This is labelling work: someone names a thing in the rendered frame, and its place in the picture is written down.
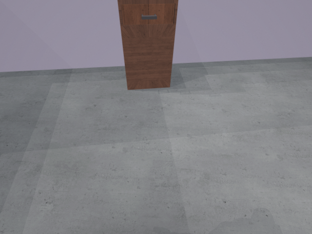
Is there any drawer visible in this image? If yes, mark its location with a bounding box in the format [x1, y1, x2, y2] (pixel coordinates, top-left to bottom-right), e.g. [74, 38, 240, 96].
[121, 3, 175, 25]

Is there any cabinet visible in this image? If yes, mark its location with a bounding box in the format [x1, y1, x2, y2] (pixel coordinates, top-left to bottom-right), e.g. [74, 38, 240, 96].
[117, 0, 178, 90]

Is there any handle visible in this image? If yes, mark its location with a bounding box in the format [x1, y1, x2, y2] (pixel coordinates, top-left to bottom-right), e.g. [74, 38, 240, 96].
[141, 14, 157, 20]

